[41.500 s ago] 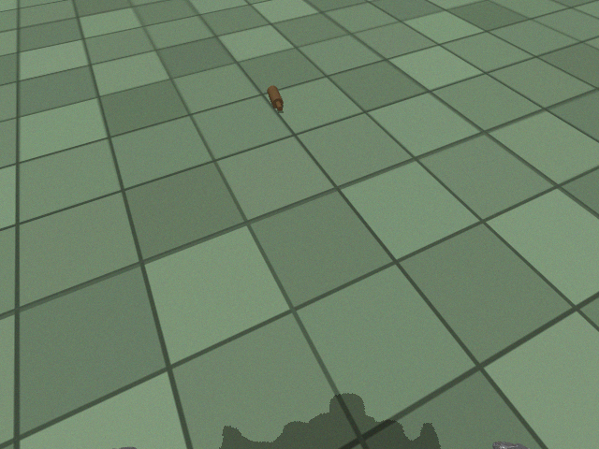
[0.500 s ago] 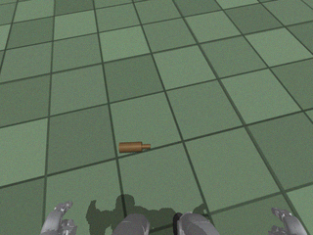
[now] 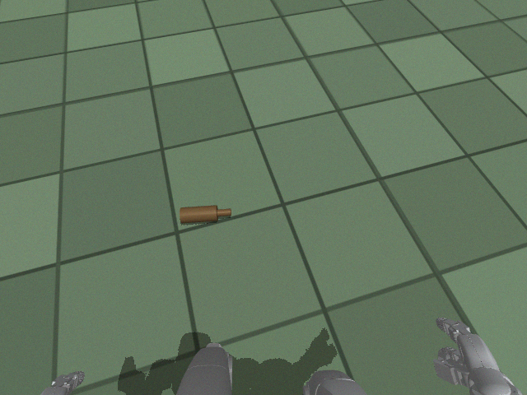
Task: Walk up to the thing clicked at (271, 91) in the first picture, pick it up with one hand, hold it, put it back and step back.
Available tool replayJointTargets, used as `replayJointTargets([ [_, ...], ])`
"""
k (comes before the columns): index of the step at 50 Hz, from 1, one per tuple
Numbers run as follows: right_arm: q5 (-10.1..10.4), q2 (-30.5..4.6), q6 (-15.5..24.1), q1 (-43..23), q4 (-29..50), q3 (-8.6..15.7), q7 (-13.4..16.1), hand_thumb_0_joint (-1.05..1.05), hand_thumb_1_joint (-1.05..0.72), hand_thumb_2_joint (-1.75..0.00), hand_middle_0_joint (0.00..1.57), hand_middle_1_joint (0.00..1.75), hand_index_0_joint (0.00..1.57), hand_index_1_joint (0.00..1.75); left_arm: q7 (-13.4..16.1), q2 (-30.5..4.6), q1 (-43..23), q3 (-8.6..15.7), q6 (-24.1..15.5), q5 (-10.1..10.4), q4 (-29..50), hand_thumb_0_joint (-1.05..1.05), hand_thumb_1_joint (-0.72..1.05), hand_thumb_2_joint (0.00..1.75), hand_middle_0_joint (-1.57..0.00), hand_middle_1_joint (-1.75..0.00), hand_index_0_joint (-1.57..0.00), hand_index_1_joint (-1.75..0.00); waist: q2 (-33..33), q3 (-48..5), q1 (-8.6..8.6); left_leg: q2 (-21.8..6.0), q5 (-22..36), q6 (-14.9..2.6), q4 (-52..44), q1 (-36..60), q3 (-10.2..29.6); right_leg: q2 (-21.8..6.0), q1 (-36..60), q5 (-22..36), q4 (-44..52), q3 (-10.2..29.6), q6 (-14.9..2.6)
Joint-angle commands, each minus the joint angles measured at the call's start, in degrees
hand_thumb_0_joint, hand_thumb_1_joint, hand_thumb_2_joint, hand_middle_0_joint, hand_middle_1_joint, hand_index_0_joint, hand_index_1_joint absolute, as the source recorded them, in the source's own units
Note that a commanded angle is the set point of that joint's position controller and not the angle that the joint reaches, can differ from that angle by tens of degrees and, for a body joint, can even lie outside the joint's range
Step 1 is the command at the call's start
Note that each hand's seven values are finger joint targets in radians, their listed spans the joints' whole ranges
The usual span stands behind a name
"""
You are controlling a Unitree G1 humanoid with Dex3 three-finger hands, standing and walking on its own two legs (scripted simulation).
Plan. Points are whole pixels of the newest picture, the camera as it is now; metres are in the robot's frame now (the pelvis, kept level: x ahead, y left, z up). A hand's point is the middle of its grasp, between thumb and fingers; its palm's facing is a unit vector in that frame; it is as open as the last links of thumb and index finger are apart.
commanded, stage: step back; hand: left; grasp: from above
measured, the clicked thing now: (206, 213) +0.75 +0.28 -0.72
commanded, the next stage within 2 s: stand in 1.88 s
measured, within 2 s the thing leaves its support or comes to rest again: neither
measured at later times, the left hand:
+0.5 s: hand out of the picture -0.05 +0.23 -0.13, palm faces +0.09 -0.93 -0.36, open 7.4 cm
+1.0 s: hand out of the picture -0.24 +0.21 -0.11, palm faces +0.14 -0.87 -0.48, open 7.4 cm
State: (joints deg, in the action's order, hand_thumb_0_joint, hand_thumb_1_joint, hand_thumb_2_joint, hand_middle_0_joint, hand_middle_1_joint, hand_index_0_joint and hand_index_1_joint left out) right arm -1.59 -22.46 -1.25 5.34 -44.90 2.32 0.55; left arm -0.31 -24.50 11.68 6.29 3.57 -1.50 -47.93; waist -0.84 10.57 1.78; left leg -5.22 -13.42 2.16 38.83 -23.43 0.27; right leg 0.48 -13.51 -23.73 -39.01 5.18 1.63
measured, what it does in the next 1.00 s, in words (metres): walks backwards: left foot, then right foot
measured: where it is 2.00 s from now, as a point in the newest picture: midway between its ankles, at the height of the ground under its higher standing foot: outside the picture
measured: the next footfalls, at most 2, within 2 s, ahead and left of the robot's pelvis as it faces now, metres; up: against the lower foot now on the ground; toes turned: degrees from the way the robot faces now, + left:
left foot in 0.36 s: -0.10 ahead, +0.08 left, +0.00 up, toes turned +4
right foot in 0.68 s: -0.21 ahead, -0.20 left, +0.00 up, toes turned +4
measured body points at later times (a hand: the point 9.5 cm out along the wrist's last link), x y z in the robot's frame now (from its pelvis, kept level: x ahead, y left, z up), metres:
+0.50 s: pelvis -0.15 -0.04 +0.01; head -0.10 -0.02 +0.46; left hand -0.06 +0.28 -0.11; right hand -0.05 -0.34 -0.10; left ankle -0.14 +0.08 -0.71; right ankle -0.13 -0.17 -0.64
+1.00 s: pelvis -0.27 -0.08 +0.01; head -0.25 -0.11 +0.46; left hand -0.25 +0.26 -0.08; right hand -0.18 -0.39 -0.13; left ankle -0.30 +0.07 -0.70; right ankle -0.25 -0.21 -0.71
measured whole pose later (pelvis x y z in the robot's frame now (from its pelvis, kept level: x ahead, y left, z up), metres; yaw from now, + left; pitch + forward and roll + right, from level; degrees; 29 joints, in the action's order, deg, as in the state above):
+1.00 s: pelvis -0.27 -0.08 +0.01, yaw +8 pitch -2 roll +0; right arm -2.0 -24.3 -3.6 13.6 -55.7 3.6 -1.6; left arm 0.4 -21.8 13.0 4.5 -1.2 -2.8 -52.4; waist 4.1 4.3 1.2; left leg 0.3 -27.9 1.6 45.8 -18.2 5.9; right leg -2.5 -15.9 -19.7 -37.4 -2.5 -0.4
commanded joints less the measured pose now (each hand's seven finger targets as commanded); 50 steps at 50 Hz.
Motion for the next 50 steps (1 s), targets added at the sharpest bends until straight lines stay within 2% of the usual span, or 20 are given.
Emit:
replayJointTargets([
  [1,1.32,-11.26,-0.55,1.20,4.44,3.61,1.00,0.00,-0.90,-0.90,0.20,0.30,0.20,0.30,0.51,-12.86,6.60,3.15,-2.67,-1.38,1.79,0.00,0.90,0.90,-0.20,-0.30,-0.20,-0.30,-1.20,-15.89,-0.09,2.62,0.65,-5.36,6.52,-3.05,6.36,-7.94,9.34,14.27,16.44,11.18,-5.06],
  [2,1.75,-9.28,-0.55,-0.99,5.28,3.56,1.99,0.00,-0.90,-0.90,0.20,0.30,0.20,0.30,0.41,-18.97,1.62,4.38,-2.05,-1.11,4.05,0.00,0.90,0.90,-0.20,-0.30,-0.20,-0.30,-17.13,-12.73,1.79,10.98,-20.81,-2.47,18.38,-5.72,3.31,-19.61,-3.06,13.92,20.34,23.26,-15.11],
  [3,1.55,-12.24,-0.75,-0.10,4.28,4.89,2.53,0.00,-0.90,-0.90,0.20,0.30,0.20,0.30,0.74,-20.63,-2.99,4.59,-2.23,-1.27,6.32,0.00,0.90,0.90,-0.20,-0.30,-0.20,-0.30,-18.87,-8.86,1.26,7.91,-23.58,-1.81,28.31,-1.70,7.86,-24.25,-13.87,12.84,22.46,28.90,-19.02],
  [7,2.03,-10.09,-0.07,4.74,0.30,3.16,2.06,0.00,-0.90,-0.90,0.20,0.30,0.20,0.30,1.53,-11.09,-7.16,2.44,-2.37,-0.97,6.89,0.00,0.90,0.90,-0.20,-0.30,-0.20,-0.30,-9.83,-8.14,-2.73,11.74,-14.05,-2.38,29.44,-5.83,7.88,-10.24,-3.47,29.86,12.12,5.23,-10.96],
  [11,1.38,-8.98,0.69,4.13,1.00,2.36,2.21,0.00,-0.90,-0.90,0.20,0.30,0.20,0.30,2.26,-9.87,-0.96,2.09,-2.11,-1.36,7.19,0.00,0.90,0.90,-0.20,-0.30,-0.20,-0.30,-10.17,-10.87,1.39,10.12,-16.96,-1.00,17.42,-7.67,4.96,-11.38,9.24,37.09,9.37,6.58,-13.13],
  [14,0.55,-8.78,1.15,6.51,0.71,2.78,1.92,0.00,-0.90,-0.90,0.20,0.30,0.20,0.30,2.71,-10.20,-1.67,2.08,-1.63,-0.83,8.26,0.00,0.90,0.90,-0.20,-0.30,-0.20,-0.30,-11.00,-15.46,0.79,6.30,-15.80,-1.73,2.14,-2.71,2.36,-14.66,13.80,40.89,5.48,8.59,-13.61],
  [17,-0.25,-10.16,1.08,10.96,-1.99,4.09,1.56,0.00,-0.90,-0.90,0.20,0.30,0.20,0.30,2.10,-9.78,-4.19,0.92,-0.43,0.24,9.40,0.00,0.90,0.90,-0.20,-0.30,-0.20,-0.30,-6.31,-16.87,-1.49,6.37,5.59,-3.42,-16.27,11.54,1.68,-10.97,3.45,31.30,-0.79,5.50,-8.71],
  [19,-1.40,-18.03,0.55,7.12,-0.59,5.67,1.21,0.00,-0.90,-0.90,0.20,0.30,0.20,0.30,2.05,-6.16,-2.81,0.01,-0.25,0.86,9.50,0.00,0.90,0.90,-0.20,-0.30,-0.20,-0.30,13.13,-14.52,-0.30,-11.99,16.94,-12.22,-19.11,18.13,25.80,2.91,-17.44,-5.80,-15.27,-3.08,-3.45],
  [20,-1.21,-22.11,0.53,5.59,0.96,6.22,0.80,0.00,-0.90,-0.90,0.20,0.30,0.20,0.30,3.02,-8.91,-6.10,1.01,-0.15,0.33,9.61,0.00,0.90,0.90,-0.20,-0.30,-0.20,-0.30,16.09,-13.56,-3.93,-19.33,16.29,-19.80,-20.27,6.11,31.58,3.45,-12.11,-16.25,-26.10,1.57,-2.40],
  [21,-1.05,-20.35,1.06,2.42,1.24,6.04,1.23,0.00,-0.90,-0.90,0.20,0.30,0.20,0.30,2.89,-10.48,-6.38,1.43,-0.18,0.12,8.65,0.00,0.90,0.90,-0.20,-0.30,-0.20,-0.30,14.44,-10.90,-2.63,-20.38,15.06,-21.05,-20.94,1.76,32.55,1.79,-9.87,-13.59,-32.07,5.09,-2.48],
  [24,-1.26,-12.88,0.94,-2.13,2.10,3.76,1.58,0.00,-0.90,-0.90,0.20,0.30,0.20,0.30,1.98,-8.87,-0.93,1.28,-0.23,1.11,5.25,0.00,0.90,0.90,-0.20,-0.30,-0.20,-0.30,7.38,-10.49,1.61,-8.51,22.19,-14.91,-15.44,6.21,11.77,5.51,-13.47,-5.50,-36.50,4.88,-2.56],
  [30,-0.58,-12.12,-0.32,2.62,0.62,3.92,0.70,0.00,-0.90,-0.90,0.20,0.30,0.20,0.30,1.86,-6.90,-0.82,-0.01,-3.12,0.74,4.09,0.00,0.90,0.90,-0.20,-0.30,-0.20,-0.30,12.08,-13.81,-2.17,-7.16,17.99,-14.83,-9.50,20.08,9.42,-0.23,-9.63,-5.21,-2.75,-1.69,-0.26],
  [33,-0.03,-14.05,-1.91,1.34,-0.06,4.02,-0.06,0.00,-0.90,-0.90,0.20,0.30,0.20,0.30,2.29,-6.79,4.43,0.26,-4.65,0.32,-0.86,0.00,0.90,0.90,-0.20,-0.30,-0.20,-0.30,11.32,-16.54,-0.97,-4.50,11.13,-11.76,-3.20,14.26,6.43,1.99,3.47,8.00,18.71,-8.43,-1.08],
  [34,0.28,-11.78,-2.22,1.45,-0.13,3.30,-0.25,0.00,-0.90,-0.90,0.20,0.30,0.20,0.30,2.45,-8.24,6.32,0.72,-4.94,-0.22,-2.50,0.00,0.90,0.90,-0.20,-0.30,-0.20,-0.30,7.47,-16.23,-0.20,-2.46,4.22,-9.77,1.25,8.50,5.91,0.44,7.63,9.81,20.16,-3.39,-1.79],
  [35,0.58,-8.64,-2.08,1.38,0.88,2.46,-0.32,0.00,-0.90,-0.90,0.20,0.30,0.20,0.30,2.50,-12.56,5.41,1.68,-5.33,-1.33,-2.54,0.00,0.90,0.90,-0.20,-0.30,-0.20,-0.30,-3.16,-13.35,-0.43,3.85,-9.69,-6.26,7.32,-5.72,5.33,-6.61,10.39,4.53,19.36,11.00,-4.69],
  [36,0.40,-8.15,-2.06,0.31,1.92,2.46,0.03,0.00,-0.90,-0.90,0.20,0.30,0.20,0.30,2.41,-18.15,1.16,3.00,-5.14,-1.38,-0.29,0.00,0.90,0.90,-0.20,-0.30,-0.20,-0.30,-9.28,-10.84,-0.04,8.65,-19.43,-2.73,13.51,-9.06,7.03,-19.70,-0.51,-4.42,23.06,24.07,-11.29],
  [37,0.05,-11.80,-2.56,-1.89,1.52,4.11,0.56,0.00,-0.90,-0.90,0.20,0.30,0.20,0.30,2.75,-21.52,-3.12,3.53,-5.07,-1.68,1.50,0.00,0.90,0.90,-0.20,-0.30,-0.20,-0.30,-12.84,-6.38,2.12,5.81,-19.89,-1.63,22.72,-4.28,12.25,-26.79,-13.82,-10.81,27.11,32.95,-17.90],
  [41,0.72,-10.86,-1.78,3.66,-3.02,3.69,-0.50,0.00,-0.90,-0.90,0.20,0.30,0.20,0.30,2.93,-12.66,-6.68,1.70,-5.77,-0.70,0.55,0.00,0.90,0.90,-0.20,-0.30,-0.20,-0.30,-5.08,-4.95,-2.93,9.24,-10.39,-0.91,27.03,-5.20,10.55,-13.11,-6.25,7.30,17.73,7.72,-11.00],
  [47,-0.55,-10.01,0.35,0.31,-3.07,3.27,-1.43,0.00,-0.90,-0.90,0.20,0.30,0.20,0.30,1.96,-13.01,2.29,2.63,-6.25,-1.38,-1.50,0.00,0.90,0.90,-0.20,-0.30,-0.20,-0.30,-10.95,-7.71,3.50,5.51,-15.78,-0.03,5.31,-8.30,5.47,-14.38,9.06,-9.91,18.84,11.23,-12.14],
  [50,-0.71,-10.54,1.47,4.54,-5.27,3.76,-1.82,0.00,-0.90,-0.90,0.20,0.30,0.20,0.30,1.35,-14.68,-2.33,2.39,-5.44,-0.96,-0.44,0.00,0.90,0.90,-0.20,-0.30,-0.20,-0.30,-11.98,-7.88,0.03,4.29,-14.75,-1.85,-10.06,6.44,1.13,-16.01,-1.01,-6.51,16.79,8.57,-11.69],
])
